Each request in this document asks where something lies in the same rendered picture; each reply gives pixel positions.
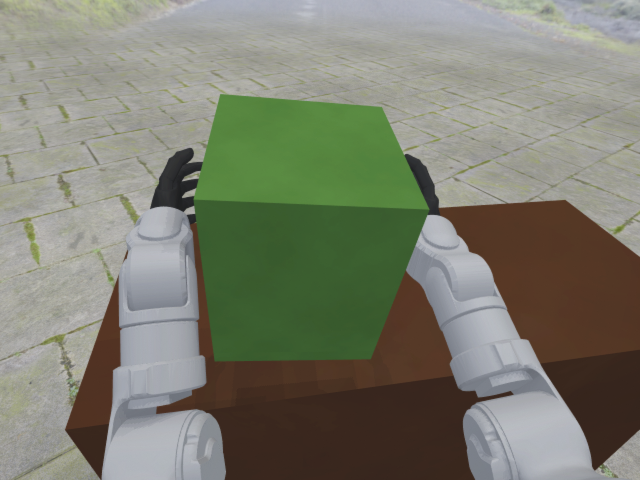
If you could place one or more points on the robot left upper arm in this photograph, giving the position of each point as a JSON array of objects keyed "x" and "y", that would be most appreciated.
[{"x": 183, "y": 445}]

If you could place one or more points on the robot left forearm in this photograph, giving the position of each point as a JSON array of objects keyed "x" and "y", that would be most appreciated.
[{"x": 158, "y": 313}]

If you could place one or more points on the robot right forearm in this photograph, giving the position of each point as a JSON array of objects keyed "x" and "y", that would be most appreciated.
[{"x": 488, "y": 355}]

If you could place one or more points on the robot right hand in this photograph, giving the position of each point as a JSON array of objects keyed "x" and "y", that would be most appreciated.
[{"x": 425, "y": 183}]

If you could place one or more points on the carton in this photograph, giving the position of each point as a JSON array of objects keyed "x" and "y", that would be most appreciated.
[{"x": 307, "y": 216}]

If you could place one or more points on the robot right upper arm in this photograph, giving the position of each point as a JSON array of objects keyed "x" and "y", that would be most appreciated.
[{"x": 526, "y": 436}]

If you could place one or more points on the pedestal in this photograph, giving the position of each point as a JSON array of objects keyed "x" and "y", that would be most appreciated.
[{"x": 571, "y": 289}]

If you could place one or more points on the robot left hand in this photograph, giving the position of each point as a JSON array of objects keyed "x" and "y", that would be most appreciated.
[{"x": 171, "y": 188}]

